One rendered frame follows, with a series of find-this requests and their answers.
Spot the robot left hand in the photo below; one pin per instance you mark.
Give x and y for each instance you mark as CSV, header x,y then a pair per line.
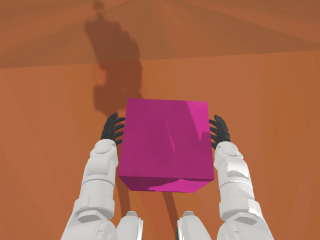
x,y
109,128

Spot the right robot shin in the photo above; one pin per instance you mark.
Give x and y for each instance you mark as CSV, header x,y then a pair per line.
x,y
188,213

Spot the carton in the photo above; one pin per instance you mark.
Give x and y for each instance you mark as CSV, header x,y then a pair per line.
x,y
166,146

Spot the left robot shin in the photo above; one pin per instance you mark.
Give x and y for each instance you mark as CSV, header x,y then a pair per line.
x,y
131,213

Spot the right robot forearm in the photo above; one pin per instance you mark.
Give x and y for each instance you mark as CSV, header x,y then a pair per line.
x,y
236,190

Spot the robot left upper arm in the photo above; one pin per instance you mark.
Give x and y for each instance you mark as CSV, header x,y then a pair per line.
x,y
94,230

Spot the robot right hand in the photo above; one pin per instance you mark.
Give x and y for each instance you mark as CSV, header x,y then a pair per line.
x,y
222,134

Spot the robot right upper arm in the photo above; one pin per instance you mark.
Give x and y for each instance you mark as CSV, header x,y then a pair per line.
x,y
235,230

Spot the left robot forearm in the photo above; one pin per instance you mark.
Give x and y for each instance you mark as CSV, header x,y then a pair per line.
x,y
95,200

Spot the robot shin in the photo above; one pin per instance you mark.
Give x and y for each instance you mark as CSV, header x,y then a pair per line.
x,y
131,213
188,213

